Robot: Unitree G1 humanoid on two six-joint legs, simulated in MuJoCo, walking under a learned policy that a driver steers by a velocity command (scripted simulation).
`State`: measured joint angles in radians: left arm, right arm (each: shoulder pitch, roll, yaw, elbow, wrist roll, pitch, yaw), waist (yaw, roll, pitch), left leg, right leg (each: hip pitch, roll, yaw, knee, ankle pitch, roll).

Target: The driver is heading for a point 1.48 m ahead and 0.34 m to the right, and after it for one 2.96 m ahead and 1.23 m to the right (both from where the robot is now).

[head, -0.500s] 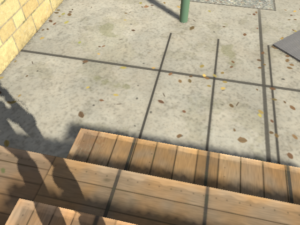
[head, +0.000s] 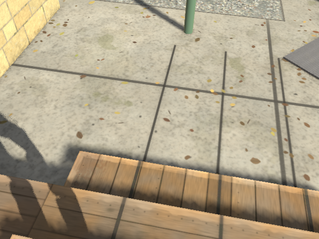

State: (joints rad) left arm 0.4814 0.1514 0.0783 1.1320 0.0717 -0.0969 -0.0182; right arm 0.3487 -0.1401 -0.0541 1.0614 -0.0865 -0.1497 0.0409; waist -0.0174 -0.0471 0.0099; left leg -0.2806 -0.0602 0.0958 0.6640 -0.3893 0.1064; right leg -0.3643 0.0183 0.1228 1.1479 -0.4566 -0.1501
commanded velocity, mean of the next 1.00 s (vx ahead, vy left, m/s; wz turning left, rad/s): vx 0.47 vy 0.00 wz -0.04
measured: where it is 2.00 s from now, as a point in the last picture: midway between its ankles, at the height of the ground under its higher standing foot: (151, 216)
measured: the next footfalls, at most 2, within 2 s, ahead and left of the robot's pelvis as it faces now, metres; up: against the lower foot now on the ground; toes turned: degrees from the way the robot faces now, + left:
right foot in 0.40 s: +0.30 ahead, -0.12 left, -0.15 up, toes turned -2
left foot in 0.94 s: +0.66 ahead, +0.15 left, -0.30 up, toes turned +4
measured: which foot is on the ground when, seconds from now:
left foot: down 0.00-0.42, up 0.44-0.92, down 0.94-1.00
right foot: up 0.00-0.38, down 0.40-0.96, up 0.98-1.00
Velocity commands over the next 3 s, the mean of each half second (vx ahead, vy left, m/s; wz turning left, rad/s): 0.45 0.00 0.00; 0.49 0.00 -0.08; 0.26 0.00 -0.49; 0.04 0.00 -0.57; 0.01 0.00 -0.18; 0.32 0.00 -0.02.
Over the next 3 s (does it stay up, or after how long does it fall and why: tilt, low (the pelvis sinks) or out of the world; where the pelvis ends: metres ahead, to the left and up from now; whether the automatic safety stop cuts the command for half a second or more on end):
stays up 0.93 0.05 -0.43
